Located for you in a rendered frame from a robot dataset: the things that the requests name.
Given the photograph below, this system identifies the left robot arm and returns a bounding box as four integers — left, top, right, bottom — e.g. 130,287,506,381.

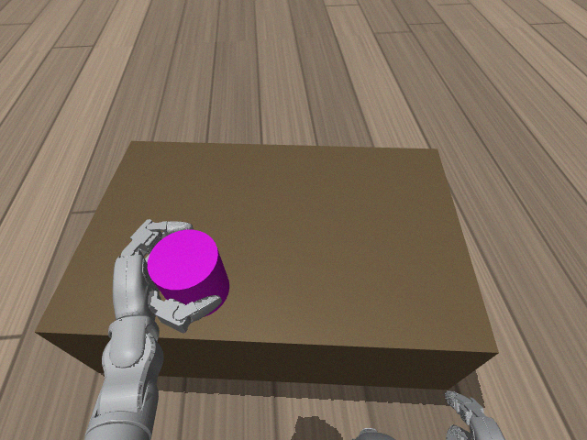
84,314,164,440

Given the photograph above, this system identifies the left robot hand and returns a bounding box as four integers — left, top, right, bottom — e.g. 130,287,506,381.
113,219,222,333

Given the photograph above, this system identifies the right robot hand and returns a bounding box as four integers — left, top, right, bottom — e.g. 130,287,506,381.
445,390,505,440

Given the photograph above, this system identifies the can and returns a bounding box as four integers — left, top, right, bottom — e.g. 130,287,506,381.
148,230,229,316

